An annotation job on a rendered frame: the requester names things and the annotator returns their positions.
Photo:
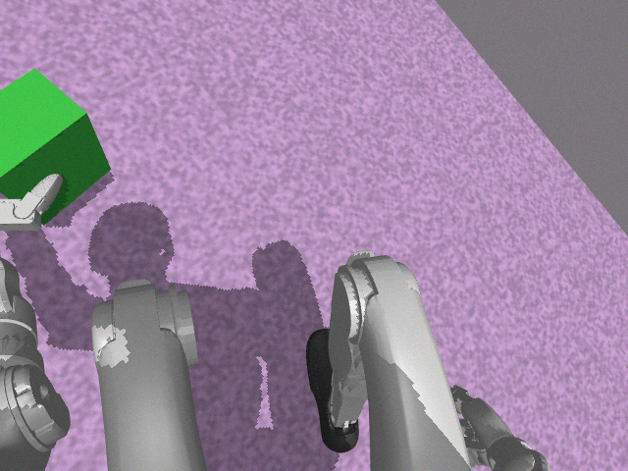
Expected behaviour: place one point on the left robot hand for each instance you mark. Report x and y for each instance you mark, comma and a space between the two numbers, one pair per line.
25, 214

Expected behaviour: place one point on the carton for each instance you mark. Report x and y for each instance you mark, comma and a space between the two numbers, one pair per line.
44, 132

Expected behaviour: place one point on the right robot foot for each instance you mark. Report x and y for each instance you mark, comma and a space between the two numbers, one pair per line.
320, 376

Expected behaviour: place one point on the right robot arm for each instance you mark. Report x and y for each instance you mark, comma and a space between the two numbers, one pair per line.
513, 454

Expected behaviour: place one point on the right robot hand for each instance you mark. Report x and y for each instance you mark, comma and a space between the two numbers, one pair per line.
481, 425

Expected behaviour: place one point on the left robot arm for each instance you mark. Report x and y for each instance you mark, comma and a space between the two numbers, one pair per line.
33, 417

